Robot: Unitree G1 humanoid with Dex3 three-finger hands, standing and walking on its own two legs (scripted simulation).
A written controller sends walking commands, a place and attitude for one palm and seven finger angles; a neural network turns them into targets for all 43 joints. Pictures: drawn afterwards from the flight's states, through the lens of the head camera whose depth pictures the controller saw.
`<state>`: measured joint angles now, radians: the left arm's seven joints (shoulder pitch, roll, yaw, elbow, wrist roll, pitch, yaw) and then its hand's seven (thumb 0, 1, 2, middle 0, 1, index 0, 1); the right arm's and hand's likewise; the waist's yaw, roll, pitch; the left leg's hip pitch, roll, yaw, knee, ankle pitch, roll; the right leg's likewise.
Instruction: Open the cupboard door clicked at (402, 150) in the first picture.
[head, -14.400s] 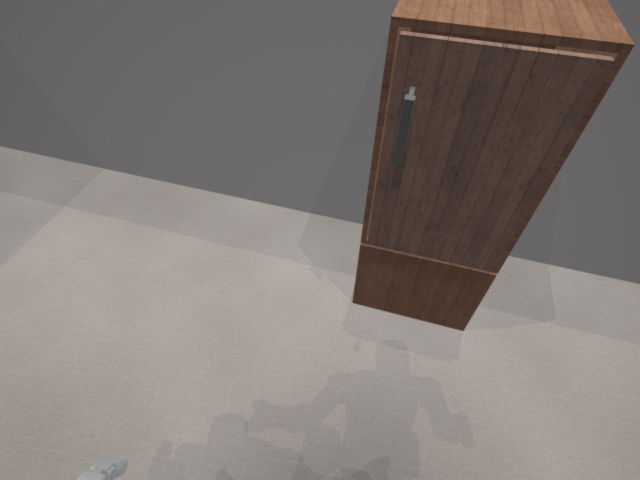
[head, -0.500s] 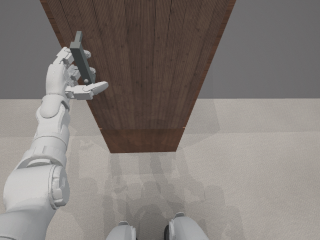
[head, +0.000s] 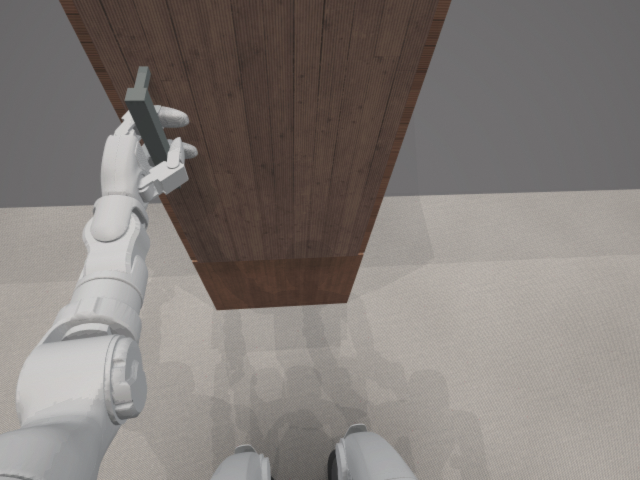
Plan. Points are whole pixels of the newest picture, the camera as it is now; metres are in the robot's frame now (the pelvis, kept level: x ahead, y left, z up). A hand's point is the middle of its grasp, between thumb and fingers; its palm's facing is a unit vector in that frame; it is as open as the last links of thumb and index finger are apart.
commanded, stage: pull the door open along its arc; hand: left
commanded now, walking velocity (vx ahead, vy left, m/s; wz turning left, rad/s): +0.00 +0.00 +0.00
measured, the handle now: (159, 132) +0.53 +0.16 +0.08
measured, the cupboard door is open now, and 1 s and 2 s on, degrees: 0 45 40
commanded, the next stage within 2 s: open thumb and fingers to let go in 1.00 s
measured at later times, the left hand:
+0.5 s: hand (209, 242) +0.38 +0.10 +0.07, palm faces +0.24 -0.97 +0.07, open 5.7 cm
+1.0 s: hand (295, 329) +0.27 +0.01 +0.08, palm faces +0.23 -0.97 -0.05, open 5.9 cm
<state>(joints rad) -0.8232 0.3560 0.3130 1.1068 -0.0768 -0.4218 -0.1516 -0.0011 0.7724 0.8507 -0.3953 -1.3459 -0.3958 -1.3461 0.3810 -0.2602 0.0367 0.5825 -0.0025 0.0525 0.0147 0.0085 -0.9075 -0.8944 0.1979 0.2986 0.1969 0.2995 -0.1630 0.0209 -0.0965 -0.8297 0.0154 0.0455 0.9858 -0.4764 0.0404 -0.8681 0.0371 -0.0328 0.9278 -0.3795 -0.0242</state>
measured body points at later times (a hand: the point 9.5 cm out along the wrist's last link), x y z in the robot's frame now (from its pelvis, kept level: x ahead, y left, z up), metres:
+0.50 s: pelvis +0.01 -0.01 +0.01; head +0.07 -0.02 +0.46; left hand +0.36 +0.15 +0.07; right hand +0.14 -0.25 -0.09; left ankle -0.01 +0.09 -0.68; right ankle +0.03 -0.11 -0.68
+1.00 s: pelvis +0.02 -0.05 +0.02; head +0.04 -0.07 +0.47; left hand +0.25 +0.06 +0.08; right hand +0.21 -0.24 -0.07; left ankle -0.01 +0.09 -0.68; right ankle +0.03 -0.11 -0.68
